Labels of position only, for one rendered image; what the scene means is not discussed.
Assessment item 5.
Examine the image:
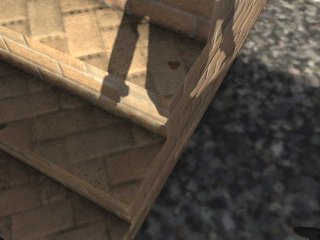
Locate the right robot hand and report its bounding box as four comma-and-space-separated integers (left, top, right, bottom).
293, 226, 320, 240

